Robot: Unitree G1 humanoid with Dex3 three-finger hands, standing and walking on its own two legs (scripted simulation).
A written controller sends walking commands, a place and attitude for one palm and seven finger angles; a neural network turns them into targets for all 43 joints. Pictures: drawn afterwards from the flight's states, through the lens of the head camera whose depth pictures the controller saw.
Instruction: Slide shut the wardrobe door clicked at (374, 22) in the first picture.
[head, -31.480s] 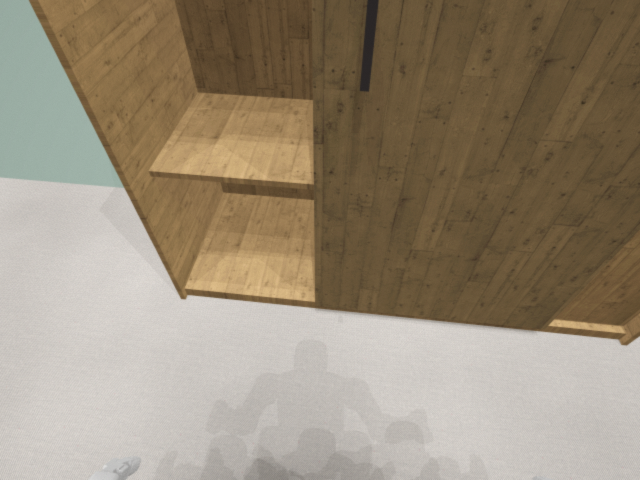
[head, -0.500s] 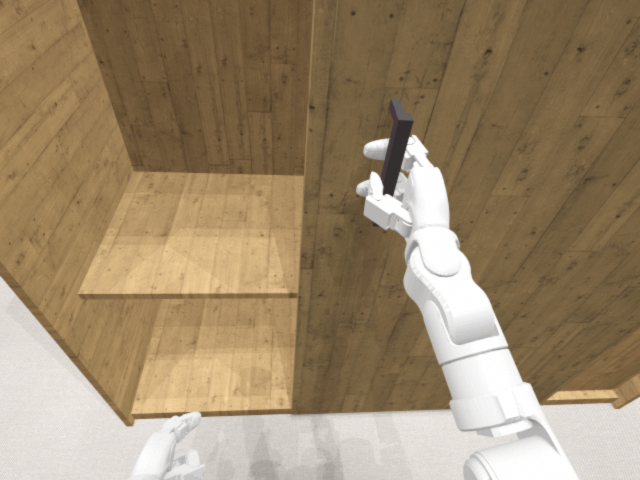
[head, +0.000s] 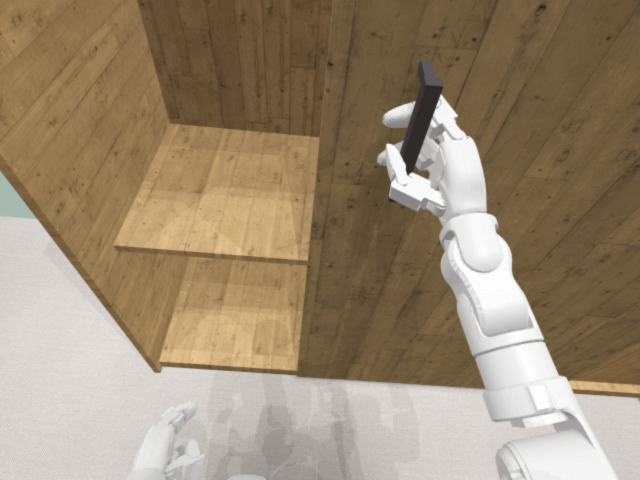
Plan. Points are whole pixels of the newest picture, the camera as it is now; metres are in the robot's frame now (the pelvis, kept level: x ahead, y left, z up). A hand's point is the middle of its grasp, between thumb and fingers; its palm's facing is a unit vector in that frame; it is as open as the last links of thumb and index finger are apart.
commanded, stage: step sideways, sliding the door along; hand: right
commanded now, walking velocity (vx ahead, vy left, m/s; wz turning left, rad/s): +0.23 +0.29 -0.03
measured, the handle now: (409, 137) +0.44 -0.06 +0.21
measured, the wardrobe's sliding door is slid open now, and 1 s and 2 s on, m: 0.42 0.36 0.02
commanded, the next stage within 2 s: none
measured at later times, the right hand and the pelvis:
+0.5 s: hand (381, 178) +0.39 -0.03 +0.19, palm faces +0.03 +1.00 -0.09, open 5.8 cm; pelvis +0.01 +0.09 +0.00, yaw -4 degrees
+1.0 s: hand (325, 168) +0.40 +0.03 +0.19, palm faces +0.23 +0.97 -0.02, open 6.0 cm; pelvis +0.05 +0.22 +0.00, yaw -8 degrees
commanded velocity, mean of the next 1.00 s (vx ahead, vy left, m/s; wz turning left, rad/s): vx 0.18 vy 0.31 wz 0.06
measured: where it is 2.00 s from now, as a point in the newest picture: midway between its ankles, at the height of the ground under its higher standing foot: outside the picture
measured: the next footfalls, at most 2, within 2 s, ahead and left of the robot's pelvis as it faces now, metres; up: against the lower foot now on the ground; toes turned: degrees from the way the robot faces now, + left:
left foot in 0.04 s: +0.08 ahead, +0.12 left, +0.00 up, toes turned +0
right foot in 0.36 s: +0.06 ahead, -0.05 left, +0.00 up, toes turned -7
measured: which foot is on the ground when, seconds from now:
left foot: up 0.00-0.02, down 0.04-0.36, up 0.38-0.70, down 0.72-0.86, up 0.88-1.00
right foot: down 0.00-0.12, up 0.14-0.34, down 0.36-0.74, up 0.76-0.84, down 0.86-1.00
